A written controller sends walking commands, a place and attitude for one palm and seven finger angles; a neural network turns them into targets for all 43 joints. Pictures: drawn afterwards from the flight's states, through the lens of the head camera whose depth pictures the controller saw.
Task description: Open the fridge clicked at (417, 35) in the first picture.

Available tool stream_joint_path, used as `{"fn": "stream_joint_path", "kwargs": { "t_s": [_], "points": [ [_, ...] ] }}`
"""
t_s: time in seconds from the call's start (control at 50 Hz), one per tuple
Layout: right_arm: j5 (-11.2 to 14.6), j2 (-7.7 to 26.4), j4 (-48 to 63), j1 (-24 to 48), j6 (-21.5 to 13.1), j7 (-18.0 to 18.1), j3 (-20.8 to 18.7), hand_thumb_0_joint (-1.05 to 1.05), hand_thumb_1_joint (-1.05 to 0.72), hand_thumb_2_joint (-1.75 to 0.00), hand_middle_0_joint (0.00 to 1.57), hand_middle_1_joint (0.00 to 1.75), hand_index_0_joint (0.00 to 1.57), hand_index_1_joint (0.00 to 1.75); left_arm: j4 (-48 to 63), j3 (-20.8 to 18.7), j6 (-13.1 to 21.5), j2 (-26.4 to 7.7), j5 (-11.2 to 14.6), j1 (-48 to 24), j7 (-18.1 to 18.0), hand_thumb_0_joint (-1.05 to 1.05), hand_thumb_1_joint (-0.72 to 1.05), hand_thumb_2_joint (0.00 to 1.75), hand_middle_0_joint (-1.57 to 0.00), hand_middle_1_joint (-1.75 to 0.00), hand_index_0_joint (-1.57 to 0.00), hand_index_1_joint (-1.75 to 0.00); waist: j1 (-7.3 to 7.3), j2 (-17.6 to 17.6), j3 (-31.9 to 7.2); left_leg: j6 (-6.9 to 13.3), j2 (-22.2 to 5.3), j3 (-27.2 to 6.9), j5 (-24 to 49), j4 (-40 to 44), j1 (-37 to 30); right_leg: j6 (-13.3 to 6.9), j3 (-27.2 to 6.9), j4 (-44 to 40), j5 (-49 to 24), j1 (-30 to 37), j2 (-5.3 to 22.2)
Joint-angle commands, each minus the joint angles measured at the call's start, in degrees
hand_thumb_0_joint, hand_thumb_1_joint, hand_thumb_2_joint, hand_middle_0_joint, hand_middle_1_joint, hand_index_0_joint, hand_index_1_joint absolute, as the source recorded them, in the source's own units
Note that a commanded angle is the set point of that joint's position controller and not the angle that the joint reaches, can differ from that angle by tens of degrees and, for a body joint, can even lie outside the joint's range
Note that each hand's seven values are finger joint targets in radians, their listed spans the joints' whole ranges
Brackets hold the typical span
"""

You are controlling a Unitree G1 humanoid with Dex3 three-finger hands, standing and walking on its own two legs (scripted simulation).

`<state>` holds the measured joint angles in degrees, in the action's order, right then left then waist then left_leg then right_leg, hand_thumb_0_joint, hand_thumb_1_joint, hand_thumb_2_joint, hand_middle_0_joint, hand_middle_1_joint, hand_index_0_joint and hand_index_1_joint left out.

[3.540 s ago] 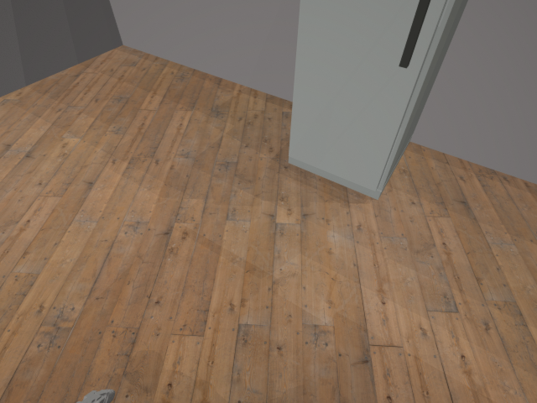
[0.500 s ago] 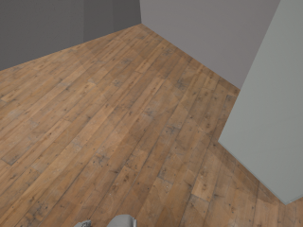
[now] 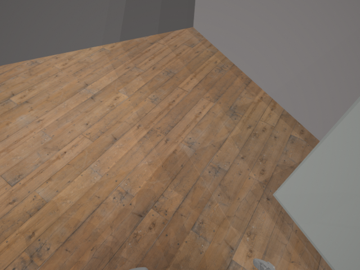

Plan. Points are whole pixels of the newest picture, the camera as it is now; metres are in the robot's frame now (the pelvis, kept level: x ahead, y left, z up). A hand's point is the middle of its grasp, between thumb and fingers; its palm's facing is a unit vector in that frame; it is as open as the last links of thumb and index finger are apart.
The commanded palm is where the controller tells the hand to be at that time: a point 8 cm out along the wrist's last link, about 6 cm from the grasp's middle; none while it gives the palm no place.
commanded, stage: turn to face it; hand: right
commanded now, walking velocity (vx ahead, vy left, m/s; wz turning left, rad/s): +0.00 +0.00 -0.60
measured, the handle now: out of the picture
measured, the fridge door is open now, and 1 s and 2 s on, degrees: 0 0 0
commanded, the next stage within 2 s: take the last steps up to it in 1.66 s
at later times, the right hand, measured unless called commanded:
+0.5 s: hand out of the picture +0.05 -0.26 -0.15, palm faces +0.31 +0.91 -0.27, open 7.4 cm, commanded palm none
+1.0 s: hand out of the picture -0.09 -0.14 -0.15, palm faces +0.60 +0.76 -0.26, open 7.4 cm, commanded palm none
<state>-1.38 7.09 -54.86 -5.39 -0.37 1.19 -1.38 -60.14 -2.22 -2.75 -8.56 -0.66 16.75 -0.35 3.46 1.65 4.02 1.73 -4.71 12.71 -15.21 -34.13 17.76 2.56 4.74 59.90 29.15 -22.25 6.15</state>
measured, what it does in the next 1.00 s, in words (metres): steps on the spot, turning right: right foot, then left foot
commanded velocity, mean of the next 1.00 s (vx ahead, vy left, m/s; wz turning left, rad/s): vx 0.00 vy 0.00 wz -0.60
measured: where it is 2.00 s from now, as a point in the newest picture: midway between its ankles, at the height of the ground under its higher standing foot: outside the picture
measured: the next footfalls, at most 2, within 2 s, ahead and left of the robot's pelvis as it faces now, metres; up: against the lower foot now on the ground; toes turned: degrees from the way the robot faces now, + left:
right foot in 0.14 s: +0.05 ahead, -0.13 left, +0.00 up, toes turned -15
left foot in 0.64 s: +0.10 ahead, +0.12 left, +0.00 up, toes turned -21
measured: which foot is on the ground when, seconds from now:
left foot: down 0.00-0.16, up 0.18-0.62, down 0.64-1.00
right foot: up 0.00-0.12, down 0.14-0.64, up 0.66-1.00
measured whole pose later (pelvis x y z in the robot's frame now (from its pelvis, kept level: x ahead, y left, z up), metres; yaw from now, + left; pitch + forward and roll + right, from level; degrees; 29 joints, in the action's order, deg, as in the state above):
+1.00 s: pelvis -0.01 +0.05 +0.01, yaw -37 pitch -1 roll -1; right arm -1.3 10.9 -51.9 -14.3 1.0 0.8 -1.7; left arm -54.0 -5.0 -5.7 -15.9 -1.3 9.5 1.9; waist -0.1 0.6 4.9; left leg 0.3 -8.0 13.8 -15.6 -30.4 13.1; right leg 4.5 1.8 54.6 24.1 -23.2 3.3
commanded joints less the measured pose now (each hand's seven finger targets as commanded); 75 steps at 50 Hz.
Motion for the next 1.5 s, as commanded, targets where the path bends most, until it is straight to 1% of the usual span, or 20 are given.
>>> {"fn": "stream_joint_path", "kwargs": {
  "t_s": [0.0,0.1,0.12,0.14,0.18,0.3,0.44,0.56,0.6,0.62,0.64,0.66,0.74,0.94,1.06,1.08,1.1,1.12,1.22,1.48],
  "points": [
    [-0.29,12.55,2.59,-3.79,0.2,1.29,-3.78,0.0,-0.9,-0.9,0.2,0.3,0.2,0.3,3.75,-1.1,0.98,-2.87,-0.02,1.48,0.35,0.0,0.9,0.9,-0.2,-0.3,-0.2,-0.3,-3.5,-8.89,-4.68,5.4,-16.73,-7.17,17.86,13.14,-4.62,0.49,1.49,-7.99,-2.06,-0.06,0.11],
    [0.67,11.11,3.9,-2.81,1.33,0.85,-4.33,0.0,-0.9,-0.9,0.2,0.3,0.2,0.3,4.51,-2.37,1.69,-5.55,-0.56,5.61,0.86,0.0,0.9,0.9,-0.2,-0.3,-0.2,-0.3,-0.7,-1.0,-5.89,-0.36,-12.94,-1.4,4.59,-0.12,0.21,-0.64,1.1,-30.12,-18.37,9.61,-0.03],
    [1.12,8.3,5.25,-3.45,1.87,0.44,-4.03,0.0,-0.9,-0.9,0.2,0.3,0.2,0.3,5.18,-3.46,2.03,-10.59,-0.97,6.45,0.68,0.0,0.9,0.9,-0.2,-0.3,-0.2,-0.3,-0.29,14.05,-4.46,-4.56,-6.03,0.76,-9.64,-10.41,9.74,-5.4,-15.64,-37.74,-25.75,11.19,9.76],
    [0.82,6.4,8.02,0.8,2.14,0.26,-3.4,0.0,-0.9,-0.9,0.2,0.3,0.2,0.3,5.92,-4.36,2.13,-14.39,-1.31,8.47,0.33,0.0,0.9,0.9,-0.2,-0.3,-0.2,-0.3,2.01,20.0,-2.97,-6.39,-1.26,-2.46,-22.27,-23.95,15.48,-11.81,-27.88,-44.79,-32.12,10.04,19.01],
    [-0.04,6.92,7.72,2.52,2.34,0.06,-4.07,0.0,-0.9,-0.9,0.2,0.3,0.2,0.3,5.89,-4.17,2.68,-13.56,-1.22,5.58,-0.74,0.0,0.9,0.9,-0.2,-0.3,-0.2,-0.3,0.48,13.99,-3.62,-5.58,-2.46,-10.54,-14.79,-33.29,18.68,-12.47,-25.23,-44.59,-30.61,9.86,15.47],
    [0.61,8.83,5.29,-1.56,2.05,-0.34,-4.19,0.0,-0.9,-0.9,0.2,0.3,0.2,0.3,8.21,-3.51,3.64,-12.4,-0.64,1.24,-1.33,0.0,0.9,0.9,-0.2,-0.3,-0.2,-0.3,-1.54,3.85,-9.32,-7.76,-0.95,-12.28,-6.42,-31.18,16.94,-11.13,-15.9,-38.67,-47.06,19.49,8.69],
    [0.99,9.7,7.55,1.5,2.17,-0.01,-3.83,0.0,-0.9,-0.9,0.2,0.3,0.2,0.3,8.48,-4.4,2.41,-14.87,-0.82,1.32,-0.62,0.0,0.9,0.9,-0.2,-0.3,-0.2,-0.3,0.01,6.31,-8.04,-8.21,1.05,-12.6,-10.17,-18.76,12.83,-12.77,-21.39,-38.73,-43.41,19.22,7.81],
    [1.5,10.83,7.09,-4.49,1.79,0.34,-3.76,0.0,-0.9,-0.9,0.2,0.3,0.2,0.3,10.88,-5.01,1.15,-16.17,-0.85,-5.07,0.12,0.0,0.9,0.9,-0.2,-0.3,-0.2,-0.3,-2.89,8.64,-7.05,-6.53,4.03,-11.37,-5.51,-1.93,-3.1,-10.7,-24.86,-37.36,-34.2,6.45,4.49],
    [1.02,14.05,6.23,-10.29,1.0,0.71,-4.57,0.0,-0.9,-0.9,0.2,0.3,0.2,0.3,12.22,-4.93,0.84,-13.84,-0.14,-7.17,0.49,0.0,0.9,0.9,-0.2,-0.3,-0.2,-0.3,-5.93,0.74,-8.07,-5.14,-0.95,-14.75,1.65,13.89,-16.17,-5.85,-21.5,-29.96,-19.49,-4.41,-0.86],
    [-0.22,20.14,7.05,-10.48,0.46,1.16,-5.7,0.0,-0.9,-0.9,0.2,0.3,0.2,0.3,13.37,-4.31,0.7,-9.16,0.24,-5.65,0.64,0.0,0.9,0.9,-0.2,-0.3,-0.2,-0.3,-5.94,-18.6,-7.25,0.7,-18.11,-32.81,-4.44,21.93,-19.73,-0.4,-9.88,-14.57,-1.9,-14.92,-9.77],
    [0.24,21.53,8.35,-8.39,0.94,1.22,-5.22,0.0,-0.9,-0.9,0.2,0.3,0.2,0.3,13.94,-4.9,0.48,-11.62,-0.46,-7.16,0.59,0.0,0.9,0.9,-0.2,-0.3,-0.2,-0.3,-5.94,-18.4,-5.84,5.14,-25.17,-36.67,-1.7,22.6,-8.76,-0.07,-8.83,-1.97,4.66,-12.86,-9.12],
    [0.23,19.45,9.56,-4.38,1.12,1.21,-4.61,0.0,-0.9,-0.9,0.2,0.3,0.2,0.3,13.93,-4.99,-0.02,-12.09,-0.78,-6.73,0.99,0.0,0.9,0.9,-0.2,-0.3,-0.2,-0.3,-3.75,-11.62,-3.15,6.25,-22.41,-31.0,-6.64,22.81,-2.11,-0.7,-10.35,5.24,1.16,-11.19,-7.35],
    [0.49,13.15,10.1,-0.63,-0.05,0.74,-2.97,0.0,-0.9,-0.9,0.2,0.3,0.2,0.3,10.07,-4.71,-0.86,-11.0,-0.9,-3.19,2.15,0.0,0.9,0.9,-0.2,-0.3,-0.2,-0.3,-0.55,-11.86,-0.24,1.64,-11.77,-15.21,6.01,18.25,-3.1,1.33,-6.53,11.84,-10.3,-11.56,-4.89],
    [-0.4,17.06,6.54,-10.64,0.38,0.73,-4.05,0.0,-0.9,-0.9,0.2,0.3,0.2,0.3,12.41,-3.14,-0.78,-9.93,-0.12,-13.05,2.31,0.0,0.9,0.9,-0.2,-0.3,-0.2,-0.3,-6.08,-12.58,-3.43,5.29,-17.18,-10.92,14.9,14.93,-12.29,2.12,-1.2,-8.14,-3.34,-6.1,-3.09],
    [0.16,17.98,5.48,-10.12,1.33,0.14,-4.87,0.0,-0.9,-0.9,0.2,0.3,0.2,0.3,11.19,-2.79,0.93,-10.84,0.04,-6.6,1.85,0.0,0.9,0.9,-0.2,-0.3,-0.2,-0.3,-3.33,-10.85,-8.57,0.34,-16.16,-3.56,18.59,2.47,-8.46,-0.25,1.89,-32.37,-13.85,10.59,-4.38],
    [0.64,16.08,6.13,-10.15,1.67,-0.02,-4.67,0.0,-0.9,-0.9,0.2,0.3,0.2,0.3,10.32,-3.75,1.59,-14.72,-0.12,-2.99,1.76,0.0,0.9,0.9,-0.2,-0.3,-0.2,-0.3,-1.23,-0.99,-10.64,-2.94,-13.12,-1.26,10.22,-7.26,-0.22,-2.21,-5.41,-38.67,-21.76,19.96,0.93],
    [0.87,12.0,8.75,-7.73,1.83,-0.5,-3.62,0.0,-0.9,-0.9,0.2,0.3,0.2,0.3,10.24,-5.39,1.88,-21.29,-0.37,-0.22,1.32,0.0,0.9,0.9,-0.2,-0.3,-0.2,-0.3,0.9,17.64,-9.46,-7.87,-4.79,-0.79,-19.69,-19.78,17.04,-8.89,-25.56,-40.83,-42.54,25.57,16.39],
    [0.27,12.73,9.77,-3.61,2.47,-0.13,-3.18,0.0,-0.9,-0.9,0.2,0.3,0.2,0.3,8.67,-5.4,1.48,-22.29,-0.2,2.78,0.9,0.0,0.9,0.9,-0.2,-0.3,-0.2,-0.3,2.2,13.08,-9.52,-7.09,-3.87,-7.2,-21.99,-26.73,17.58,-13.5,-25.11,-39.81,-50.26,22.88,19.41],
    [0.41,12.76,5.58,-5.95,2.48,-0.63,-3.97,0.0,-0.9,-0.9,0.2,0.3,0.2,0.3,10.71,-2.98,2.34,-15.36,-0.35,-6.91,-0.49,0.0,0.9,0.9,-0.2,-0.3,-0.2,-0.3,-2.78,7.0,-4.86,-7.51,-2.52,-11.1,-7.41,-32.74,15.28,-10.4,-14.53,-39.65,-46.68,16.52,7.53],
    [0.94,10.2,6.41,-1.21,2.39,0.27,-2.75,0.0,-0.9,-0.9,0.2,0.3,0.2,0.3,8.34,-3.05,1.9,-13.84,-0.88,-2.04,-0.77,0.0,0.9,0.9,-0.2,-0.3,-0.2,-0.3,-1.19,6.69,-4.75,-7.21,1.16,-11.9,-10.68,-13.39,6.11,-13.14,-22.0,-40.22,-42.17,15.56,7.2]
  ]
}}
